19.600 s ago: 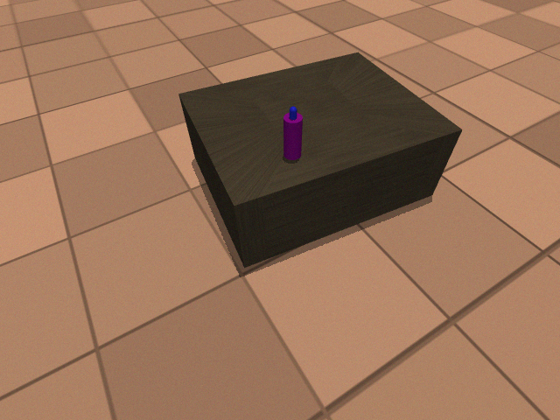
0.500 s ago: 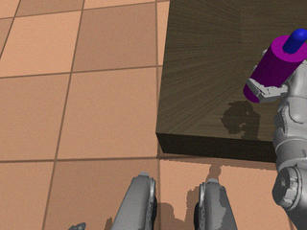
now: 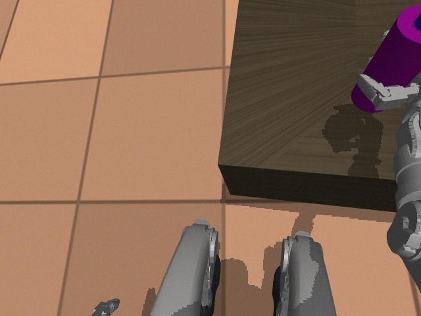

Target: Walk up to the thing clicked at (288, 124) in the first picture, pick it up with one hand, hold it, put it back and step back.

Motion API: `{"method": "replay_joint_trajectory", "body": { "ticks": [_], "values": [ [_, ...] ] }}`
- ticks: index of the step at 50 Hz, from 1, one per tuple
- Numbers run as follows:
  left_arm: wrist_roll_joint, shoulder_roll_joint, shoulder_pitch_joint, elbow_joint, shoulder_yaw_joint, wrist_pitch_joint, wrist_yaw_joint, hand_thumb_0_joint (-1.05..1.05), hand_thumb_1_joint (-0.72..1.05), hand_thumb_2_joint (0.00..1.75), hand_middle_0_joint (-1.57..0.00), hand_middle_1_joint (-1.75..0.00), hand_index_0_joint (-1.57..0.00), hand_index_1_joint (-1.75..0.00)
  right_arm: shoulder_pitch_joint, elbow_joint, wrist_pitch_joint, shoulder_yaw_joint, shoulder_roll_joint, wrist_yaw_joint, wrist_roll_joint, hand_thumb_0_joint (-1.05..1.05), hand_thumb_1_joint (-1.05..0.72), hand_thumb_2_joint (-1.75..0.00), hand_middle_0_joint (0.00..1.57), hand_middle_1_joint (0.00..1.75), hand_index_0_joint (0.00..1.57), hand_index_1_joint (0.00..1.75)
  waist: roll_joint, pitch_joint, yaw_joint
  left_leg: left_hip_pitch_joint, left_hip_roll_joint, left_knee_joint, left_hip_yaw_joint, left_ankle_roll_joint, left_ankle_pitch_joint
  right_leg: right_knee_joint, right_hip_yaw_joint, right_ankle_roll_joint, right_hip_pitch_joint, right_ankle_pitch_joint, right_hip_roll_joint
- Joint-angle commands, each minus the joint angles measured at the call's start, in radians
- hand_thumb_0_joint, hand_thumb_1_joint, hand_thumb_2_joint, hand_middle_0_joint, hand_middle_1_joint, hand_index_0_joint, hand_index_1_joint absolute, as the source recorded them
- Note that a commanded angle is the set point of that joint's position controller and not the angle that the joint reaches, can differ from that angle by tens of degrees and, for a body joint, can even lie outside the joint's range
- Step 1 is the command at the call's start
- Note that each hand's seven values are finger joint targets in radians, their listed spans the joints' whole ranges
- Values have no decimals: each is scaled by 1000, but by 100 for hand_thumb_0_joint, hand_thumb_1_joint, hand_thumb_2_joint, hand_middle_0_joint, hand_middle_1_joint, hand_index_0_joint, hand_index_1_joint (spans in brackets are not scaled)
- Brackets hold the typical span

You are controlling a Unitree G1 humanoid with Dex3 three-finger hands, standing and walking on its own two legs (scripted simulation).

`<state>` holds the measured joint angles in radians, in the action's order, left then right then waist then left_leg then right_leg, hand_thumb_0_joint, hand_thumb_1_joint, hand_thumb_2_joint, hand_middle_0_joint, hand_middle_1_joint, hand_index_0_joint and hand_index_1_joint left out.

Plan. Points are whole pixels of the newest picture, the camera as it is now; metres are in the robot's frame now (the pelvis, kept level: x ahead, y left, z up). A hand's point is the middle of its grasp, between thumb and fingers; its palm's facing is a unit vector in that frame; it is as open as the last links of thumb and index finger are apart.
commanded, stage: lower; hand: right
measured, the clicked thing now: (400, 57) +0.54 -0.22 +0.04
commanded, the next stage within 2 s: loosen in 0.92 s
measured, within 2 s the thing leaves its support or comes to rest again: rests again in 0.74 s
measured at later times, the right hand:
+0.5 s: hand (366, 93) +0.54 -0.21 -0.06, palm faces +0.17 +0.98 -0.02, open 9.5 cm
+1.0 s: hand (363, 96) +0.55 -0.21 -0.08, palm faces +0.17 +0.98 -0.02, open 9.5 cm
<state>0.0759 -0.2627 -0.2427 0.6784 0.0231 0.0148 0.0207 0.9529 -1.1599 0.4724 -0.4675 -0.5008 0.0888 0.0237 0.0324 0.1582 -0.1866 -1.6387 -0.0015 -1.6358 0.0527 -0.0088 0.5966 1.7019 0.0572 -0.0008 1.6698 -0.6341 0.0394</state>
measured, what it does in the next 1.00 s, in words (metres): lowers itself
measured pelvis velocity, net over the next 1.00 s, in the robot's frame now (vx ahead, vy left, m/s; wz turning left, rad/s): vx -0.01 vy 0.00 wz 0.01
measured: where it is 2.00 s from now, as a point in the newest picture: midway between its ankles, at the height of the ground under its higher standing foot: (243, 304)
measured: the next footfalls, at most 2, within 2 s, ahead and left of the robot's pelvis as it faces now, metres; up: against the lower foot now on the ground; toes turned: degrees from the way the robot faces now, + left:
none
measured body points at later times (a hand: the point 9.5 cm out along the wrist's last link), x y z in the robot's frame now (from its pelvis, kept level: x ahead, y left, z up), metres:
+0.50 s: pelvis -0.01 +0.00 -0.06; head +0.22 -0.03 +0.33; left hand +0.03 +0.28 -0.17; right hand +0.53 -0.26 -0.06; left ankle +0.07 +0.13 -0.51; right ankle +0.05 -0.12 -0.51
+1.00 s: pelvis -0.01 +0.00 -0.09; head +0.22 -0.03 +0.29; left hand +0.03 +0.28 -0.21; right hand +0.53 -0.27 -0.08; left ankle +0.07 +0.13 -0.51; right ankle +0.05 -0.12 -0.51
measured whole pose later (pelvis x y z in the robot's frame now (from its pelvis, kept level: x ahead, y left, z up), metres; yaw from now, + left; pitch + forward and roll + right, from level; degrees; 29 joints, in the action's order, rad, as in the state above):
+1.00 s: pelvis -0.01 +0.00 -0.09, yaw +1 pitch +38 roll +5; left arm 0.08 -0.29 -0.23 0.66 0.03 -0.03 0.03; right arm 1.03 -1.12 0.44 -0.49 -0.55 0.11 0.01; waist 0.03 0.14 -0.20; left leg -1.95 0.01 -1.95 0.05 -0.01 0.66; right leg 2.01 0.07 0.00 1.98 -0.69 0.03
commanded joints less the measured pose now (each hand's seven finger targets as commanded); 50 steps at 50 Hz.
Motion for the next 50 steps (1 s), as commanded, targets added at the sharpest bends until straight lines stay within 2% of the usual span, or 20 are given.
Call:
{"method": "replay_joint_trajectory", "body": {
  "ticks": [1,7,9,15,16,19,21,22,24,26,30,31,34,36,40,42,44,45,47,50],
  "values": [
    [-4,-202,-191,-30,-64,4,-15,0,89,91,-19,-30,-19,-30,547,296,106,-24,-285,-3,35,0,-23,-136,132,147,136,147,198,724,-14,316,-19,165,-10,48,-272,-182,19,21,-517,315,-12],
    [5,-208,-197,-27,-56,1,-10,0,89,91,-19,-29,-19,-30,475,169,113,-10,-267,13,24,0,-23,-137,134,149,138,149,170,668,-24,280,-21,100,-17,49,-299,-110,7,24,-367,313,-13],
    [5,-210,-199,-40,-56,-2,-7,0,88,91,-20,-29,-19,-30,533,270,131,-62,-348,13,25,0,-20,-135,130,146,134,146,180,714,-6,297,-19,86,-24,47,-307,-95,3,27,-348,308,-14],
    [10,-226,-196,-36,-59,-7,-5,0,90,91,-20,-30,-20,-30,565,288,138,-27,-304,19,25,0,-23,-133,128,143,132,144,252,743,-18,152,-18,25,0,52,-225,-71,32,14,-423,290,-7],
    [11,-227,-205,-38,-61,-12,-5,0,89,90,-20,-30,-20,-30,616,358,143,-62,-374,12,23,0,-23,-135,129,145,134,145,285,782,-9,168,-16,19,-3,53,-242,-63,24,13,-435,309,-9],
    [8,-236,-205,-33,-66,-16,-8,0,89,91,-20,-30,-19,-30,604,321,121,-20,-315,17,24,0,-24,-136,131,147,135,147,257,783,-38,174,-15,13,-1,47,-240,-37,22,18,-396,287,-12],
    [3,-236,-209,-29,-66,-17,-11,0,89,91,-19,-30,-19,-30,578,317,113,-20,-319,18,25,0,-22,-137,132,148,136,148,248,786,-29,168,-14,-4,-1,48,-245,-23,18,17,-385,295,-10],
    [5,-239,-207,-25,-65,-20,-12,0,90,91,-20,-30,-19,-30,637,392,121,-56,-379,12,26,0,-24,-138,132,149,137,149,272,802,-20,155,-13,-5,-5,48,-231,-17,16,17,-386,284,-12],
    [5,-247,-205,-22,-68,-20,-11,0,90,90,-19,-30,-19,-30,576,315,100,-18,-311,13,27,0,-23,-140,134,151,138,151,265,791,-25,130,-14,-25,3,51,-237,-8,21,14,-404,309,-9],
    [3,-244,-216,-18,-66,-24,-11,0,90,90,-20,-30,-19,-30,615,354,103,-50,-351,7,28,0,-24,-140,135,151,139,151,253,791,-25,137,-12,-36,0,49,-261,11,20,16,-371,324,-11],
    [-1,-240,-201,-29,-65,-26,-10,0,90,90,-19,-30,-19,-30,580,324,93,-47,-346,8,24,0,-25,-140,134,151,139,151,225,780,-19,137,-11,-47,-3,48,-226,25,10,21,-307,265,-14],
    [1,-240,-198,-29,-66,-25,-10,0,89,90,-19,-29,-19,-30,550,268,86,-15,-297,14,24,0,-25,-140,134,151,139,151,203,760,-34,153,-11,-46,-5,44,-238,39,5,26,-268,252,-16],
    [-3,-239,-203,-32,-64,-28,-11,0,89,91,-19,-29,-19,-30,587,336,90,-70,-388,8,23,0,-23,-140,134,151,138,151,208,792,-15,194,-8,-56,-17,41,-259,51,-8,28,-230,246,-20],
    [-2,-237,-201,-30,-63,-30,-8,0,90,90,-19,-30,-19,-30,550,280,79,-28,-298,14,26,0,-23,-139,134,151,138,151,194,759,-31,159,-8,-69,-11,41,-259,63,-3,26,-231,260,-17],
    [-1,-230,-205,-29,-59,-37,-6,0,90,90,-20,-30,-19,-30,598,356,85,-56,-362,11,12,0,-27,-136,135,148,138,148,254,765,-21,90,-7,-98,1,51,-242,59,7,17,-276,284,-15],
    [0,-241,-204,-30,-67,-38,-5,0,89,90,-20,-30,-19,-30,560,313,75,-31,-305,19,20,0,-25,-137,134,149,138,149,234,761,-34,99,-6,-105,1,48,-263,78,5,21,-266,294,-14],
    [-4,-228,-211,-37,-58,-39,-4,0,89,91,-20,-29,-19,-30,596,354,77,-50,-339,20,20,0,-19,-135,132,147,136,147,211,791,-34,142,-3,-103,-6,43,-287,92,-4,25,-228,286,-17],
    [-3,-244,-207,-31,-69,-38,-5,0,89,91,-19,-29,-19,-30,539,266,61,-18,-285,27,18,0,-22,-135,134,148,138,148,191,745,-47,123,-6,-105,-1,43,-265,92,-2,24,-208,264,-16],
    [-2,-244,-211,-29,-68,-40,-5,0,89,90,-20,-29,-19,-30,598,340,66,-47,-349,22,14,0,-23,-138,133,149,137,149,219,779,-31,108,-5,-113,-6,43,-265,105,-5,25,-224,277,-15],
    [-3,-232,-206,-32,-59,-44,-2,0,89,90,-20,-30,-19,-30,587,288,55,-32,-318,22,11,0,-25,-137,134,149,138,149,217,742,-33,85,-5,-121,-1,46,-234,99,-3,22,-195,241,-17]
  ]
}}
